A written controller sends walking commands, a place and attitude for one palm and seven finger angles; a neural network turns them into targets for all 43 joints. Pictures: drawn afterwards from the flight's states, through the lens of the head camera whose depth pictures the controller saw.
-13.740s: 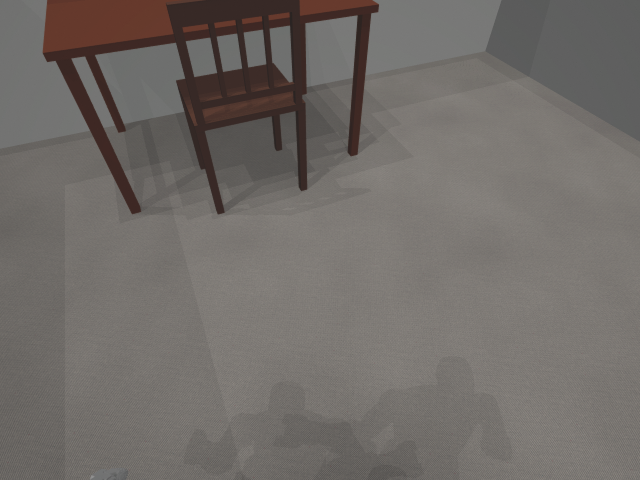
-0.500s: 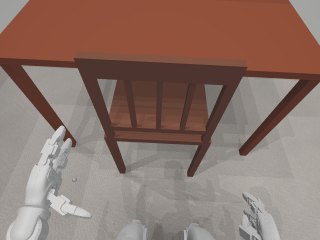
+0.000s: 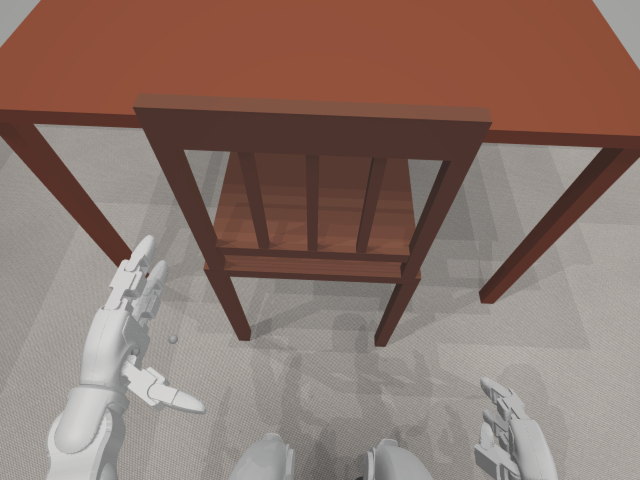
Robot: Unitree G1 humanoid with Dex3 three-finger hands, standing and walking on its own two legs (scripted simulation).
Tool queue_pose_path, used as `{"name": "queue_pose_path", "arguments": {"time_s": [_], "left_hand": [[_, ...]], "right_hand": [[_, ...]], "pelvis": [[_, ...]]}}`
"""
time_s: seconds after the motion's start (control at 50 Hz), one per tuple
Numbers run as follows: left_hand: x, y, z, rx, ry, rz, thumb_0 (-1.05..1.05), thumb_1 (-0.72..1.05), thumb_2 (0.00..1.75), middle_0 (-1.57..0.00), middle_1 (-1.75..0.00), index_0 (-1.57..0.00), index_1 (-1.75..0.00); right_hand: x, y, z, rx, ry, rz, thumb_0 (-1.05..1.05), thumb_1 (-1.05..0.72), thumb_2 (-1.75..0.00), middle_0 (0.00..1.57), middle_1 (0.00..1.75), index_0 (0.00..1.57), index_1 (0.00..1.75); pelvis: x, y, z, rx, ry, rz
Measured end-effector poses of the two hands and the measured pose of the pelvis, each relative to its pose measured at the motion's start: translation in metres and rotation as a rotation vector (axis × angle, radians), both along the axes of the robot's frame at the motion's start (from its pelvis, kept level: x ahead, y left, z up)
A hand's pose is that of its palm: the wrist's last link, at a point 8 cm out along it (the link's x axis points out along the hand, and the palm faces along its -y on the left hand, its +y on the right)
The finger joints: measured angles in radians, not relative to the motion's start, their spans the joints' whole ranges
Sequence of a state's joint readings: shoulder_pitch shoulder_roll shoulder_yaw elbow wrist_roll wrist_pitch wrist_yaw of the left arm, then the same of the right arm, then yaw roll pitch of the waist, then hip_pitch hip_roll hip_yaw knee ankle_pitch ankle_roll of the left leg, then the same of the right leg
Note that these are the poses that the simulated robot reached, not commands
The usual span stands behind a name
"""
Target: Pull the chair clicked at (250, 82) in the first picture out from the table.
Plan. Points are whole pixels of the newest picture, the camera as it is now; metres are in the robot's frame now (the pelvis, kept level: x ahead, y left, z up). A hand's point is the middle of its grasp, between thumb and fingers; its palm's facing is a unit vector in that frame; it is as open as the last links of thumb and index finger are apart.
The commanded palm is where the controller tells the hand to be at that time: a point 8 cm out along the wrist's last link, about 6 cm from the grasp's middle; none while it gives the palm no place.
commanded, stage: aim the fingers beside a spindle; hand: left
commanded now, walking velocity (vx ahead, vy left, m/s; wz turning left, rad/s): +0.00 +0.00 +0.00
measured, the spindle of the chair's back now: (312, 206) +0.51 +0.04 -0.03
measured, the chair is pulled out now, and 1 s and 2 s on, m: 0.00 0.00 0.00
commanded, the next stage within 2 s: push the fingers through the gap in 1.70 s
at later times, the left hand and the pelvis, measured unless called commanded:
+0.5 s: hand (211, 314) +0.31 +0.15 +0.01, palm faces -0.02 -1.00 -0.03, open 16.9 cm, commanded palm +0.29 +0.20 +0.01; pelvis +0.00 +0.00 -0.01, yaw +0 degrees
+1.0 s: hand (249, 290) +0.35 +0.11 -0.01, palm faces -0.04 -1.00 -0.03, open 16.9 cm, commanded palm +0.34 +0.17 -0.01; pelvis -0.01 +0.00 -0.03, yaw -1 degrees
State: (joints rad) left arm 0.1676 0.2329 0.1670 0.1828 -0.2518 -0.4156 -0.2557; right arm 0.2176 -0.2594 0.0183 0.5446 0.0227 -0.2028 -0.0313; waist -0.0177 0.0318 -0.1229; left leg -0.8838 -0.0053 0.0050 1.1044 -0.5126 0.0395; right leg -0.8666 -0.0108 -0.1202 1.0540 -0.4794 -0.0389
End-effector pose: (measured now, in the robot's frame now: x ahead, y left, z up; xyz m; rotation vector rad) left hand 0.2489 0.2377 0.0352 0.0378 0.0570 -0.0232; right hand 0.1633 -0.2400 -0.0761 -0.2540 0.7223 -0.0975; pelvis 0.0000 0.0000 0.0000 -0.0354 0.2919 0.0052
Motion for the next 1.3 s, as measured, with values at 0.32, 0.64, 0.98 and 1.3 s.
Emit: {"name": "queue_pose_path", "arguments": {"time_s": [0.32,0.64,0.98,1.3], "left_hand": [[0.022,-0.02,-0.013,-0.006,-0.013,-0.006,-0.01,-0.5,0.3,-0.06,-0.08,-0.06,-0.08],[0.048,-0.044,-0.026,-0.01,-0.022,-0.01,-0.01,-0.5,0.3,-0.06,-0.08,-0.06,-0.08],[0.082,-0.068,-0.045,-0.012,-0.025,-0.016,-0.01,-0.5,0.3,-0.06,-0.08,-0.06,-0.08],[0.09,-0.079,-0.051,-0.007,-0.031,-0.006,-0.01,-0.5,0.3,-0.06,-0.08,-0.06,-0.08]], "right_hand": [[-0.011,-0.008,-0.018,0.007,0.066,-0.017,0.02,-0.9,-0.9,0.2,0.3,0.2,0.3],[-0.018,-0.006,-0.033,0.024,0.118,-0.019,0.01,-0.9,-0.9,0.2,0.3,0.2,0.3],[-0.038,-0.008,-0.053,0.02,0.211,-0.044,0.01,-0.9,-0.9,0.2,0.3,0.2,0.3],[-0.058,-0.006,-0.062,0.044,0.297,-0.078,0.01,-0.9,-0.9,0.2,0.3,0.2,0.3]], "pelvis": [[-0.001,-0.003,-0.008,0.008,0.027,-0.008],[-0.004,-0.003,-0.016,0.013,0.05,-0.014],[-0.009,-0.001,-0.028,0.013,0.084,-0.019],[-0.008,0.001,-0.03,0.016,0.1,-0.03]]}}
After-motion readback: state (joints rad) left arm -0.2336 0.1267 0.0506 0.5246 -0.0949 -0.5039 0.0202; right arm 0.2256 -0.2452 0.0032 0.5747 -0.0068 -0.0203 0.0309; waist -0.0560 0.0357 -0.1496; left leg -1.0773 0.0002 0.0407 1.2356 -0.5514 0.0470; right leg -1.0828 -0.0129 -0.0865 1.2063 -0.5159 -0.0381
